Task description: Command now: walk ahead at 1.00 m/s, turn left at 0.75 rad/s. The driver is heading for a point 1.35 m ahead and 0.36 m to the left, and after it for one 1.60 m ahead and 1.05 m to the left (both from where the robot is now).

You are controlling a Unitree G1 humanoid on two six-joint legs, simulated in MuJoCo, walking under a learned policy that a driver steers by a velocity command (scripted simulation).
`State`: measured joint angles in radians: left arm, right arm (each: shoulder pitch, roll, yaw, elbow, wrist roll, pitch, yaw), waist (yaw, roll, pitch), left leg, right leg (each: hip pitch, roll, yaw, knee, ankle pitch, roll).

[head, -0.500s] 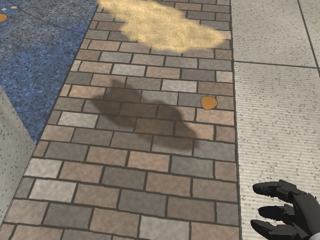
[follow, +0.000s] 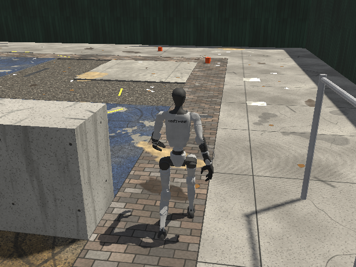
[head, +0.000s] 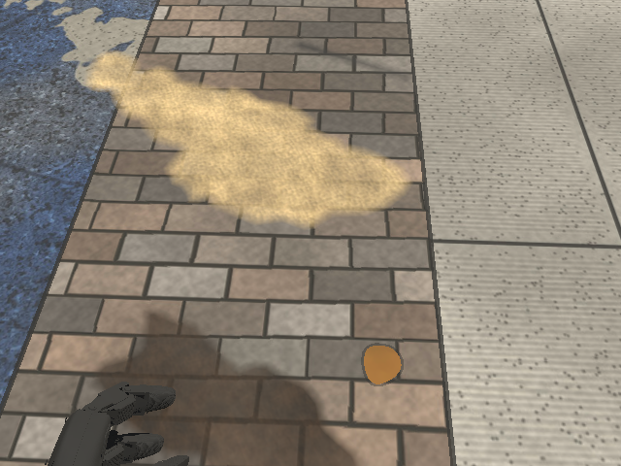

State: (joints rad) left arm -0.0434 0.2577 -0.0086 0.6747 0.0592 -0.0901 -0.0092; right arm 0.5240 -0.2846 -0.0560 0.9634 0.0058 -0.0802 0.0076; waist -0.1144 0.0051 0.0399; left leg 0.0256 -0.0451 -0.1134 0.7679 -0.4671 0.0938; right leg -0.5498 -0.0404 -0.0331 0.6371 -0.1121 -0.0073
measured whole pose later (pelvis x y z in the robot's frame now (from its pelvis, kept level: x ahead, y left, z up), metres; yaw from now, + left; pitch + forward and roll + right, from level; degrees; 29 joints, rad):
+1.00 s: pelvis +0.78 +0.19 +0.01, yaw +29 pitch +1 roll -1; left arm 0.19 0.28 0.05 0.70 0.00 -0.05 -0.02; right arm 0.15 -0.25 -0.04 0.70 -0.02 -0.01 -0.03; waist 0.02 -0.03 0.08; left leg -0.53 -0.07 -0.14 1.32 -0.42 -0.04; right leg -0.42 0.17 0.08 0.42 0.01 -0.10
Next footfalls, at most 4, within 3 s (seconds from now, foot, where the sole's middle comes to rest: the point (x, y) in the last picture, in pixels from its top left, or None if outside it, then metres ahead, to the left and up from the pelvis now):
0.42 left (239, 424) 0.55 0.12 -0.75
0.82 right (189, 275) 0.95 0.23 -0.75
1.30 left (117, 301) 0.89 0.41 -0.75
1.80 right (233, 265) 0.97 0.12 -0.75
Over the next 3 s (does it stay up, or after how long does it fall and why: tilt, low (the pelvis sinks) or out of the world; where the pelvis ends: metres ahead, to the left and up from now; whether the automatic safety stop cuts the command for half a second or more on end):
stays up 1.51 0.28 0.02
